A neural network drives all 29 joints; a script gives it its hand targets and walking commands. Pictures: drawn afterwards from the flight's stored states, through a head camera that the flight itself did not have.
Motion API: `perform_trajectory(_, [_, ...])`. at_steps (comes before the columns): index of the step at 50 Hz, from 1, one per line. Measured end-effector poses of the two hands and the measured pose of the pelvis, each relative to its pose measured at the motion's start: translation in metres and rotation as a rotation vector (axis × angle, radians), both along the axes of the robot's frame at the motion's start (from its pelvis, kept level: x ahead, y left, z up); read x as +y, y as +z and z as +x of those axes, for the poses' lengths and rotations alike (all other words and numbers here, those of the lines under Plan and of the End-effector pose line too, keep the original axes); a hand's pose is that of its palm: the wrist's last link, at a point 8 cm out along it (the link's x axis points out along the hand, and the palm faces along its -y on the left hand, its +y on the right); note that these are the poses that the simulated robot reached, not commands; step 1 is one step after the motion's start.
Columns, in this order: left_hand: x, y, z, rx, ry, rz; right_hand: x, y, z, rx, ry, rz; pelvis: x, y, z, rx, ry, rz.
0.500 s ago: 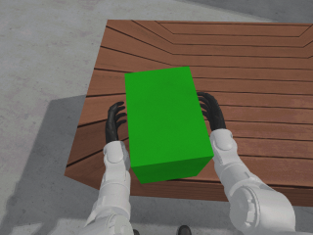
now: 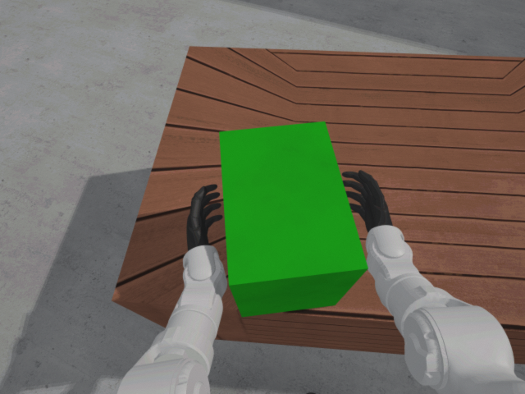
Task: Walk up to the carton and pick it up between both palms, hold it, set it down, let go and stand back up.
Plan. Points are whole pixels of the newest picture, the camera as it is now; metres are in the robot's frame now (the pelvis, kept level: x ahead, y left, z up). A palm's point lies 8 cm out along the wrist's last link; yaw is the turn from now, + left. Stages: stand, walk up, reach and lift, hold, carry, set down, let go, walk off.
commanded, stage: set down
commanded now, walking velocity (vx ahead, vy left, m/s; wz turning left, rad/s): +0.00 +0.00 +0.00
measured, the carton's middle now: (281, 224) +0.41 +0.01 -0.06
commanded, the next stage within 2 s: none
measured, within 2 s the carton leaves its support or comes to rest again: neither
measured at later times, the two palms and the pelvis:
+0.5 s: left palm (194, 263) +0.32 +0.15 -0.03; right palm (393, 237) +0.37 -0.17 -0.02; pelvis -0.02 +0.00 +0.00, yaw +0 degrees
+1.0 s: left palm (188, 304) +0.26 +0.15 -0.03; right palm (417, 281) +0.30 -0.19 -0.03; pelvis -0.06 +0.00 +0.00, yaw +0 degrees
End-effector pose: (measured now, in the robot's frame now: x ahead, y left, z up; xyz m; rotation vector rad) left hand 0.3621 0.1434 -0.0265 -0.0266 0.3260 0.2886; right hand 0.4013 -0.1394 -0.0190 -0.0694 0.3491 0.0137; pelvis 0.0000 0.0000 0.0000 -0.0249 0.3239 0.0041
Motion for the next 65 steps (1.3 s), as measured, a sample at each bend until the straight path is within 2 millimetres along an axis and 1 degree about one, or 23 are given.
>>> perform_trajectory(3, [0.000, 0.003, 0.001, -0.012, -0.005, 0.005, -0.006, 0.002, 0.001, -0.011, 0.001, -0.010, -0.001, 0.000, 0.000, 0.000, -0.001, 0.000])
perform_trajectory(8, [-0.001, 0.005, 0.001, -0.016, -0.018, 0.017, -0.016, -0.002, -0.003, -0.007, 0.000, -0.019, -0.002, 0.000, -0.001, -0.001, -0.002, -0.001])
perform_trajectory(12, [-0.001, 0.009, 0.000, -0.029, -0.024, 0.025, -0.020, 0.000, -0.004, -0.039, 0.003, -0.013, -0.003, 0.000, -0.002, -0.003, -0.002, -0.001])
perform_trajectory(16, [-0.001, 0.011, -0.005, -0.038, -0.037, 0.032, -0.020, 0.002, -0.005, -0.071, 0.027, -0.023, -0.003, 0.000, -0.005, -0.006, -0.002, -0.001])
perform_trajectory(19, [0.000, 0.008, -0.013, -0.033, -0.052, 0.028, -0.020, 0.003, -0.009, -0.084, 0.035, -0.028, -0.003, 0.000, -0.007, -0.010, -0.002, -0.001])
perform_trajectory(23, [0.003, 0.000, -0.030, -0.008, -0.052, 0.027, -0.023, 0.000, -0.021, -0.079, 0.027, -0.026, -0.003, 0.000, -0.012, -0.017, -0.001, -0.002])
perform_trajectory(28, [0.006, -0.011, -0.057, 0.027, -0.052, 0.035, -0.032, -0.009, -0.043, -0.054, 0.010, -0.027, 0.000, -0.001, -0.020, -0.028, 0.000, -0.005])
perform_trajectory(33, [0.007, -0.014, -0.077, 0.030, -0.040, 0.030, -0.043, -0.010, -0.063, -0.063, -0.008, -0.019, 0.002, -0.002, -0.031, -0.042, 0.002, -0.010])
perform_trajectory(38, [0.007, -0.007, -0.088, 0.006, -0.032, 0.024, -0.049, -0.004, -0.076, -0.084, 0.003, -0.019, 0.004, -0.003, -0.044, -0.059, 0.002, -0.013])
perform_trajectory(45, [0.004, -0.005, -0.099, 0.016, -0.025, 0.017, -0.050, -0.005, -0.090, -0.055, 0.022, -0.006, 0.002, -0.003, -0.055, -0.077, 0.001, -0.011])
perform_trajectory(50, [0.004, -0.004, -0.103, 0.010, -0.024, 0.021, -0.051, -0.009, -0.098, -0.049, 0.025, -0.001, 0.001, -0.004, -0.056, -0.080, 0.001, -0.010])
perform_trajectory(53, [0.006, -0.005, -0.107, 0.012, -0.024, 0.023, -0.053, -0.014, -0.105, -0.038, 0.024, 0.001, 0.001, -0.004, -0.056, -0.080, 0.001, -0.010])
perform_trajectory(57, [0.009, -0.010, -0.117, 0.025, -0.019, 0.024, -0.055, -0.022, -0.116, -0.024, 0.021, 0.001, 0.001, -0.004, -0.055, -0.079, 0.001, -0.010])
perform_trajectory(65, [0.010, -0.014, -0.141, 0.020, -0.022, 0.036, -0.063, -0.029, -0.139, -0.034, 0.034, -0.004, 0.001, -0.004, -0.056, -0.080, 0.001, -0.010])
